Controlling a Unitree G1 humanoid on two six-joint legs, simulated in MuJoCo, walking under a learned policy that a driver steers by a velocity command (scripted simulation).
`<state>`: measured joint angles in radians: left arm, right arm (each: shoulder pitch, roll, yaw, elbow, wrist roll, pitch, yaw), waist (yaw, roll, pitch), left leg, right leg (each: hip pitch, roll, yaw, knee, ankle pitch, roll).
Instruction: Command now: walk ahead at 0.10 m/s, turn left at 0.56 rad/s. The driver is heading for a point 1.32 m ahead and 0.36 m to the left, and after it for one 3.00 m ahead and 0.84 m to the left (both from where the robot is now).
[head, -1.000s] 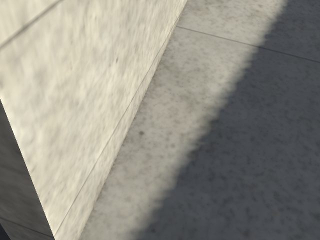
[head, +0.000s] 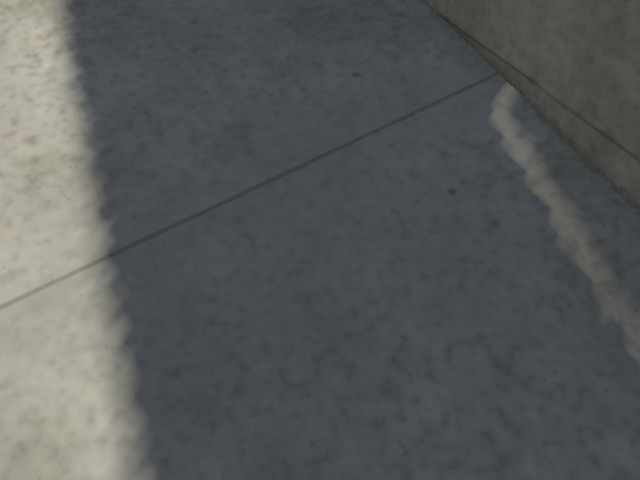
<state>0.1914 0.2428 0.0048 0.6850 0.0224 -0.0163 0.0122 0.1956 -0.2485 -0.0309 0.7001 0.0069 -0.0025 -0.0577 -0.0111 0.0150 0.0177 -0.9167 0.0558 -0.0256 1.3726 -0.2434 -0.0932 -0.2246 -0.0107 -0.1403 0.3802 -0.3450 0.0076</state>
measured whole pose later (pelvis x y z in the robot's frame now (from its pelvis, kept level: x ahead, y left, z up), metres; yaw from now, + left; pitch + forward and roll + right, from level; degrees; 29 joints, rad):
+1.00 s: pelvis +0.10 +0.06 +0.01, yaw +22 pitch +3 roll -1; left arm 0.19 0.27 0.10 0.64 -0.04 0.06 0.06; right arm 0.16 -0.25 -0.06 0.63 0.01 0.02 -0.03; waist 0.02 0.02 0.02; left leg -0.19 -0.04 -0.11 0.42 -0.47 0.01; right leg -0.50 0.12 0.23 0.63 -0.40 0.01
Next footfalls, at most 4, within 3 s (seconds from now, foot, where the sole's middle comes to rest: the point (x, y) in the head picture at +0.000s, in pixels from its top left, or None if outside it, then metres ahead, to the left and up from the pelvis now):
0.22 left None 0.17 0.17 -0.74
0.64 right None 0.29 0.00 -0.74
0.98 left None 0.07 0.16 -0.76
1.42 right None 0.18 -0.10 -0.76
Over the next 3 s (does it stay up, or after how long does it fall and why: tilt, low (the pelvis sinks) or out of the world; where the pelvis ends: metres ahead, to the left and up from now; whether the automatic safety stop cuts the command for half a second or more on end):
stays up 0.55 0.24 0.08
